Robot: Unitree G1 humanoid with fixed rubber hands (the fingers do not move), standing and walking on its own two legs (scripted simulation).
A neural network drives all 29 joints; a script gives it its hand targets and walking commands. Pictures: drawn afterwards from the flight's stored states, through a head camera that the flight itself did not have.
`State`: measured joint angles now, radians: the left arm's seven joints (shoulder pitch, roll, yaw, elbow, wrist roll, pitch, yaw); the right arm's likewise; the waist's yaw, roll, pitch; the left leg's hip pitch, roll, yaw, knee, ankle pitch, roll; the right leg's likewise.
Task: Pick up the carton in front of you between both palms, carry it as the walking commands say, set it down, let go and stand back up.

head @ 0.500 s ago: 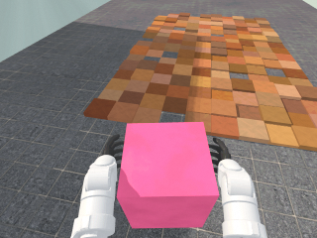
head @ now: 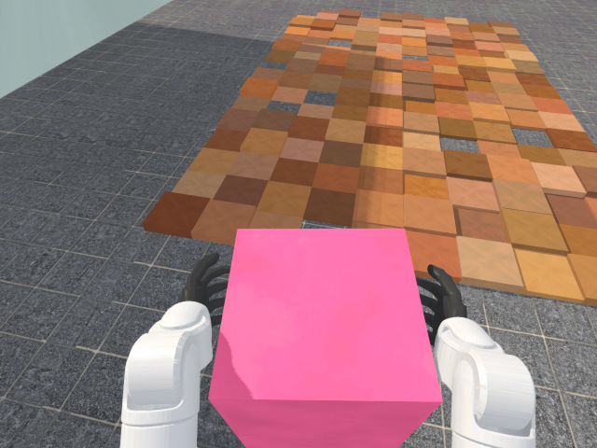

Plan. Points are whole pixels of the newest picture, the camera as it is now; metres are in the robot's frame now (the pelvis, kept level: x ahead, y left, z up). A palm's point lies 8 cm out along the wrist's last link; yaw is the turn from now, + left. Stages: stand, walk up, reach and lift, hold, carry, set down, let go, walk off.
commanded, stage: carry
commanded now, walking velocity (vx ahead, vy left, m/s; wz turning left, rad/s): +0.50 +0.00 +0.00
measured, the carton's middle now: (320, 345) +0.25 -0.01 +0.02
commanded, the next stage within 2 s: none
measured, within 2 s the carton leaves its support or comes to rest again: neither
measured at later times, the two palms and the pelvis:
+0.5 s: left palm (208, 162) +0.57 +0.19 +0.09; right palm (375, 175) +0.53 -0.11 +0.10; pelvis +0.30 +0.06 +0.01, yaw -3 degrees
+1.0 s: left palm (247, 86) +0.89 +0.15 +0.09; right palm (368, 90) +0.90 -0.15 +0.08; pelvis +0.65 +0.00 +0.01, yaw +0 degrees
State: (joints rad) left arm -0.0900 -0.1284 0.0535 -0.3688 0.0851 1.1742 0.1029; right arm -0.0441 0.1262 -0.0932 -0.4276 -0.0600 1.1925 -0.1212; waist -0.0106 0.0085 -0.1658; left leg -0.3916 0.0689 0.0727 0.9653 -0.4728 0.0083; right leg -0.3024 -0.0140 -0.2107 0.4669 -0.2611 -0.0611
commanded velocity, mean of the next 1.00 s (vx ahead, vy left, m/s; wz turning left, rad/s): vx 0.50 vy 0.00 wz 0.00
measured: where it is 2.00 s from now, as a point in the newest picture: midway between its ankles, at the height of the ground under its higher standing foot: (297, 213)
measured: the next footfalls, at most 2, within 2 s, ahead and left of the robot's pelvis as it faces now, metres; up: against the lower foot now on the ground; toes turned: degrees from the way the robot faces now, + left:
left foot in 0.28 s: +0.34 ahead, +0.13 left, +0.00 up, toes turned +12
right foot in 0.76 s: +0.68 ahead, -0.08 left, +0.00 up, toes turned -14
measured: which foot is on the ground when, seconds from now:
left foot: up 0.00-0.26, down 0.28-0.80, up 0.82-1.00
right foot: down 0.00-0.30, up 0.32-0.74, down 0.76-1.00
